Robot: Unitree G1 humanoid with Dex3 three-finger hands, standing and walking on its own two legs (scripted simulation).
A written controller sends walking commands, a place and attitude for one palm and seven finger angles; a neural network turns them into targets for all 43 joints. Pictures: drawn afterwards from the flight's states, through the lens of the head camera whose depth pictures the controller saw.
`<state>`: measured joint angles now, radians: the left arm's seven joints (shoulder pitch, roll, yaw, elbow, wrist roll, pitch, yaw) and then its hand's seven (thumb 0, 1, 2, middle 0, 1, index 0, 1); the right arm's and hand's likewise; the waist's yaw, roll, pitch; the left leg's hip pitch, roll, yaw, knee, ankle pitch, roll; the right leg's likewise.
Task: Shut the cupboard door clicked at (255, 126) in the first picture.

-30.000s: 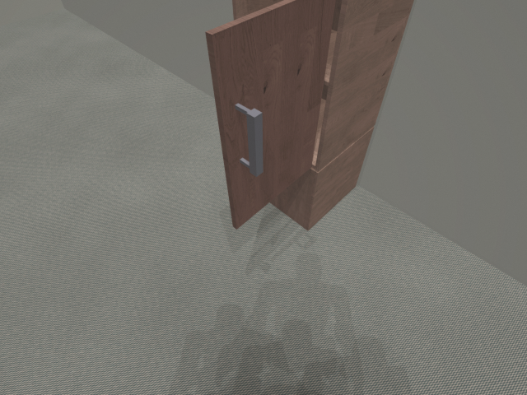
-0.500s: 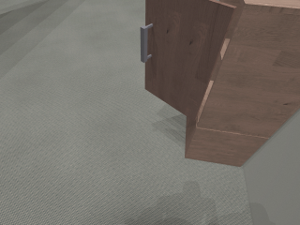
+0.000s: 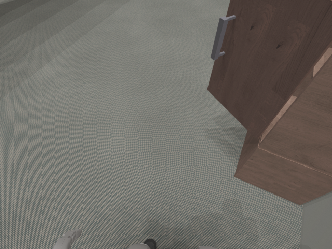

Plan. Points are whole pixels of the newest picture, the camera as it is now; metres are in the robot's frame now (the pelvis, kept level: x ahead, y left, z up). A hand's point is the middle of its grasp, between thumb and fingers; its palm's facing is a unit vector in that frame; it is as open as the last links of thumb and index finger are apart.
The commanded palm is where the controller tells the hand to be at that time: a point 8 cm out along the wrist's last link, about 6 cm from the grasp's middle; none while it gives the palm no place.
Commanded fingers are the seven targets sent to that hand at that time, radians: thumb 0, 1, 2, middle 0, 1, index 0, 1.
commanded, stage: walk to a spot facing it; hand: left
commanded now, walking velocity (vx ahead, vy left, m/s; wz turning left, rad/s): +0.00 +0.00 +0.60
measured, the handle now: (223, 38) +0.88 -0.21 +0.00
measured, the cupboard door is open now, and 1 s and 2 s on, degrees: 57 57 57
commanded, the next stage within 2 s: turn to face it in 1.94 s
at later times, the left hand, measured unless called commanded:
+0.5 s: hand out of the picture -0.04 +0.18 -0.19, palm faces +0.38 -0.88 -0.26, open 7.4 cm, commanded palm none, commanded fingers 0.00 0.90 0.90 -0.20 -0.30 -0.20 -0.30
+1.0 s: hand out of the picture +0.01 +0.14 -0.15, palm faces +0.62 -0.74 -0.26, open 7.4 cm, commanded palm none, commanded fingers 0.00 0.90 0.90 -0.20 -0.30 -0.20 -0.30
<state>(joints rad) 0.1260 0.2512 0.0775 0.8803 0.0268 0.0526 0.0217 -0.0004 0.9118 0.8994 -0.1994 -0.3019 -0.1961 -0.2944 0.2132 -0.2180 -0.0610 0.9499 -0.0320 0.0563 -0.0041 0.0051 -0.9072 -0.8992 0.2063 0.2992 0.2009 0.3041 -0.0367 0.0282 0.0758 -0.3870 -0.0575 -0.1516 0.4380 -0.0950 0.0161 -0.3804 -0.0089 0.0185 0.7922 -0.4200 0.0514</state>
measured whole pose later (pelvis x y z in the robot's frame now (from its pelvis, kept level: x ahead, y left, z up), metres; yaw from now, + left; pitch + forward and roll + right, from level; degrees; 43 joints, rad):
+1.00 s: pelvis +0.10 -0.03 +0.01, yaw +38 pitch +1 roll +2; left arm 0.33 0.17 0.06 0.92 0.03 -0.03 0.01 0.00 0.91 0.90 -0.20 -0.30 -0.20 -0.29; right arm 0.24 -0.24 -0.08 0.94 -0.03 0.06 0.04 0.01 -0.91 -0.90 0.20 0.30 0.20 0.30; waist -0.03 0.02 0.02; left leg -0.59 0.03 0.00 1.21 -0.25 -0.02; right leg -0.16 -0.10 -0.21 0.43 -0.28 -0.01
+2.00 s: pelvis +0.36 +0.27 +0.00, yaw +66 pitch +1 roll +1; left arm 0.21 0.15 0.07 0.91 0.02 -0.06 0.02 -0.02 0.94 0.90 -0.21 -0.30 -0.20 -0.30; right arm 0.31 -0.19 -0.06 1.03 -0.02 0.01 0.00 0.01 -0.91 -0.90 0.20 0.30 0.19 0.30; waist -0.04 0.01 0.08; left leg -0.55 0.03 0.03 1.19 -0.35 -0.01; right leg -0.21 -0.08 -0.22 0.46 -0.26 -0.02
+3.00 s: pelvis +0.38 +0.38 +0.00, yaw +43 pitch +1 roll +0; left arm 0.22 0.21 0.07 0.90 0.03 0.04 0.00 0.00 0.91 0.90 -0.20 -0.30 -0.20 -0.30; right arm 0.15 -0.24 -0.05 0.92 0.00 0.05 -0.03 0.01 -0.91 -0.90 0.20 0.30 0.19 0.30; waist 0.02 -0.03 0.06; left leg -0.40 0.03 0.01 0.78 -0.41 -0.08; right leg -0.29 0.05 0.10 0.51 -0.24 -0.01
